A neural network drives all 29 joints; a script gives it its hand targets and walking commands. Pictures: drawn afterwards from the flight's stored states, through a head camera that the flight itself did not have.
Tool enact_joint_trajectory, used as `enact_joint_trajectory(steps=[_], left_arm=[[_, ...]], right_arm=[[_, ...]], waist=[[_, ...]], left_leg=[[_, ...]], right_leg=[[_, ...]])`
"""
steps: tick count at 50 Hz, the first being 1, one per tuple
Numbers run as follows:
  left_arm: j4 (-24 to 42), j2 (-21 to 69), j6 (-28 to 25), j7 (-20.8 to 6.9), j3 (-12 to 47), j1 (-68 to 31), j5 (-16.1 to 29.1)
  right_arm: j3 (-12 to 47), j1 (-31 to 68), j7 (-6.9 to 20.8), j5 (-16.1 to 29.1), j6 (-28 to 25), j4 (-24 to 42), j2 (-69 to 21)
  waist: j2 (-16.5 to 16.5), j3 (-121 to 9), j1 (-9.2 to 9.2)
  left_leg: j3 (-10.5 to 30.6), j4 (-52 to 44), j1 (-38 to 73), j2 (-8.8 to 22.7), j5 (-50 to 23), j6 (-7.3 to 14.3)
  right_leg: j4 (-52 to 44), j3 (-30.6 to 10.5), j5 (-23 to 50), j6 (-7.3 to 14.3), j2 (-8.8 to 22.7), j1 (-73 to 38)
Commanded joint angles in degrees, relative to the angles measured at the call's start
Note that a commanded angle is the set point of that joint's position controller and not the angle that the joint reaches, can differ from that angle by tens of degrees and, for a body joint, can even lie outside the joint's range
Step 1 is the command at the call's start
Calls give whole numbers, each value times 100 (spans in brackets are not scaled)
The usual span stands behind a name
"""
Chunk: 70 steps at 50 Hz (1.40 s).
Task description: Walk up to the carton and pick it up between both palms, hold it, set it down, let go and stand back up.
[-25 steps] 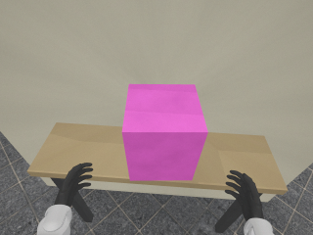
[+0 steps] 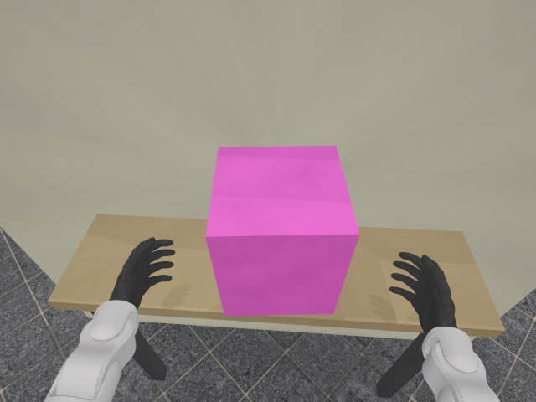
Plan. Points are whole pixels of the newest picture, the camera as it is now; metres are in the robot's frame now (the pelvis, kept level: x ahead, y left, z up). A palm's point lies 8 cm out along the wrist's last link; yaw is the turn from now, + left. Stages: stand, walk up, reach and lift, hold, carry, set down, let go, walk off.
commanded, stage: reach and lift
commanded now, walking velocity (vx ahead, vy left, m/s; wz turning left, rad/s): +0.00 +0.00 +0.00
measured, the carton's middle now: (278, 233) +0.41 +0.00 +0.00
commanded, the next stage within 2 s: none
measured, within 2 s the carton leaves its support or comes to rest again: neither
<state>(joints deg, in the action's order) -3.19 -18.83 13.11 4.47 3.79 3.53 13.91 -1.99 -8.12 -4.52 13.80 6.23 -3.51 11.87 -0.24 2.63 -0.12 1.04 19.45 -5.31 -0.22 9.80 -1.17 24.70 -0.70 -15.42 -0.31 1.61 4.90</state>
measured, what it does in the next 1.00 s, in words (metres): stands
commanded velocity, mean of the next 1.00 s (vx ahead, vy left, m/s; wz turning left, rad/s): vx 0.00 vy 0.00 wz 0.00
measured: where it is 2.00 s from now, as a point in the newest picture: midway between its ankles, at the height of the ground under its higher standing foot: outside the picture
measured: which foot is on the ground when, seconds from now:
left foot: down 0.00-1.00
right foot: down 0.00-1.00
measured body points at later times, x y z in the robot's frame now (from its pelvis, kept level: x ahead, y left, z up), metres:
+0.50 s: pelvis -0.01 +0.00 +0.00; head -0.02 -0.01 +0.45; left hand +0.33 +0.21 +0.13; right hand +0.33 -0.22 +0.11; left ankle +0.01 +0.14 -0.74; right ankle -0.02 -0.12 -0.74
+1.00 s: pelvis +0.00 +0.00 +0.00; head +0.01 +0.00 +0.45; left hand +0.40 +0.20 +0.17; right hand +0.41 -0.22 +0.15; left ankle +0.01 +0.14 -0.74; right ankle -0.02 -0.12 -0.74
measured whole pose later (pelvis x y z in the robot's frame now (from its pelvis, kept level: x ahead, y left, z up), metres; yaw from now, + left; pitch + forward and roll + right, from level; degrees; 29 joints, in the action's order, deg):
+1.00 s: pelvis +0.00 +0.00 +0.00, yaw +0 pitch +0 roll +1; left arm -14.6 -18.8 33.7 3.6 -1.9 -35.9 13.9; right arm -2.0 37.2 -6.7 22.1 20.0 -28.5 21.4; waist -0.8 1.0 -0.1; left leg 1.0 19.2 -9.8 -0.2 9.2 -1.2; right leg 23.9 -0.7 -14.5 -0.3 1.6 9.1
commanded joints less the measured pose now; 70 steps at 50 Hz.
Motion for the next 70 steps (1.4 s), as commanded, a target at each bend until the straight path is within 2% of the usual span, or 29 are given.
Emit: enact_joint_trajectory(steps=[1,7,12,17,21,24,26,29,33,39,46,51,57,64,70], left_arm=[[1822,-151,221,-62,-971,-1838,309],[1987,-220,574,-126,-1212,-2351,257],[1927,-287,764,-153,-1218,-2953,311],[1309,-436,1008,-185,-1295,-3759,303],[414,-561,1250,-188,-1411,-4556,231],[-268,-589,1389,-184,-1381,-5006,198],[-430,-615,1443,-173,-1361,-5205,175],[-497,-609,1530,-197,-1386,-5365,94],[-411,-715,1627,-208,-1444,-5804,19],[-112,-840,1731,-138,-1392,-6323,-25],[-651,-993,1829,-81,-1346,-6932,-39],[-1282,-1050,1821,-59,-1285,-7358,-79],[-1752,-1134,1751,-18,-1183,-8003,-129],[-2420,-821,1525,-74,-1079,-7890,-305],[-3405,-490,805,-186,-928,-7589,-430]], right_arm=[[-78,1728,-181,390,-80,1729,929],[1,2326,-306,594,146,1749,1127],[-37,2935,-324,686,337,1572,1265],[-163,3699,-287,679,668,914,1412],[-224,4534,-227,683,966,71,1449],[-263,5121,-187,657,1126,-466,1477],[-274,5410,-185,673,1126,-601,1538],[-246,5723,-227,730,1072,-715,1660],[-217,6199,-293,782,1023,-867,1825],[-185,6703,-278,944,1011,-1188,2012],[-116,7487,-202,1037,1079,-1819,2143],[-9,8103,-164,1081,1098,-2242,2155],[45,8767,-134,1075,1088,-2771,2194],[161,8703,-78,969,948,-3625,2020],[282,8283,14,734,557,-4551,1567]], waist=[[-112,-1398,-251],[-114,-1624,-235],[-68,-1697,-136],[-58,-1564,-29],[-46,-1373,-5],[-154,-1292,22],[-204,-1549,18],[-285,-2085,43],[-262,-2585,57],[-52,-3076,77],[-165,-3179,28],[-288,-3256,-69],[-278,-3576,-95],[-143,-3448,-105],[-73,-2827,-85]], left_leg=[[-373,-100,899,11,-1862,-23],[-386,1,1027,-13,-2336,-66],[-364,2,1007,2,-2196,-66],[-356,-156,817,43,-1567,-4],[-343,-312,494,77,-878,72],[-321,-391,227,116,-438,136],[-307,-336,202,116,-550,134],[-300,-148,439,87,-1282,89],[-300,30,599,50,-1908,13],[-291,214,894,75,-2452,-133],[-308,259,688,74,-2351,-150],[-310,270,426,58,-2212,-114],[-301,342,389,47,-2288,-110],[-248,417,506,38,-2518,-163],[-199,358,473,51,-2159,-131]], right_leg=[[-850,-255,2058,-116,-328,244],[-777,-267,2629,-168,-352,133],[-773,-259,2506,-154,-371,245],[-841,-263,1907,-98,-362,389],[-911,-305,1252,-68,-324,516],[-925,-327,900,-61,-307,540],[-864,-320,1108,-89,-318,414],[-765,-256,1986,-136,-379,196],[-654,-178,2767,-192,-417,41],[-600,-57,3167,-195,-472,157],[-589,-37,3216,-232,-470,197],[-551,-50,3293,-251,-462,110],[-464,-9,3501,-241,-478,99],[-484,41,3572,-196,-506,312],[-638,75,2819,-169,-469,701]])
